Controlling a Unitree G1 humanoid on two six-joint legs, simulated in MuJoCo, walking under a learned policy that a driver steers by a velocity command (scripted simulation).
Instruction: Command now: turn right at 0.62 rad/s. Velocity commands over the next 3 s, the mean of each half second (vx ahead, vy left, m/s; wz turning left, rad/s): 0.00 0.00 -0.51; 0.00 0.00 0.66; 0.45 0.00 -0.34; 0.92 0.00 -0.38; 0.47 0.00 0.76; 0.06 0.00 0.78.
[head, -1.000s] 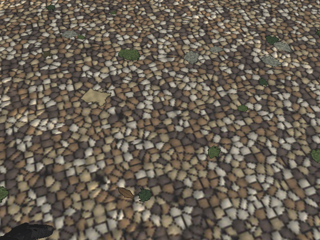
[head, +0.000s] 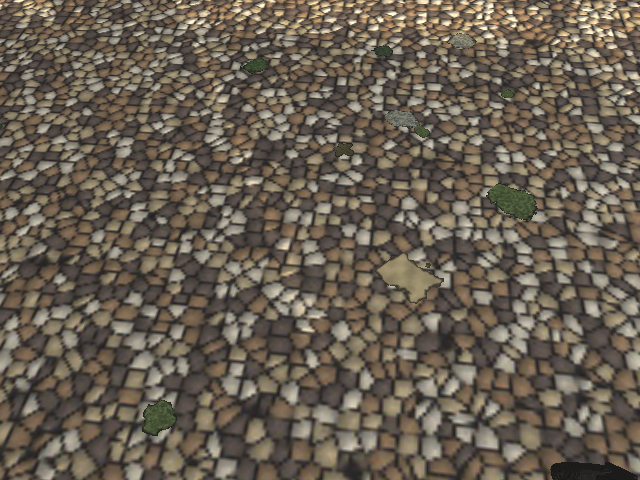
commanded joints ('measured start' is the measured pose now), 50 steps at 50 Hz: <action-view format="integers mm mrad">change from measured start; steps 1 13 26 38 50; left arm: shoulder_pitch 8 21 -54 -194 -135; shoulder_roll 82 182 178 91 106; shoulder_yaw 25 62 22 30 38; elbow -73 -173 -157 -231 -191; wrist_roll -2 0 51 36 21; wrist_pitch -12 -37 -26 -55 -81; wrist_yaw -14 45 27 26 5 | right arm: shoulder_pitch -12 -88 -31 150 79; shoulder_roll -189 -119 -198 -266 -264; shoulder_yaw -71 -74 -65 -96 -96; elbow -42 -57 -27 -38 -109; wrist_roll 17 20 53 48 38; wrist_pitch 0 -36 -33 -52 17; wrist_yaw -11 -3 41 34 -1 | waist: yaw -18 -26 21 -55 -54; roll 110 -93 -143 50 190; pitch -121 -147 -19 -132 -169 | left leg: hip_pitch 172 -401 -146 366 193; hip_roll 305 -62 16 218 115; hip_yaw -179 -221 -107 -540 -591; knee -91 539 206 -121 -83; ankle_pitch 388 -108 -170 643 423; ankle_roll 164 -115 -83 219 139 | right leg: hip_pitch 6 384 252 -325 -43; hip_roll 9 -114 -169 114 135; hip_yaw -43 432 350 184 156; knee -127 -435 -422 368 -127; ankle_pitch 61 734 665 -101 124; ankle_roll -33 -250 -282 19 49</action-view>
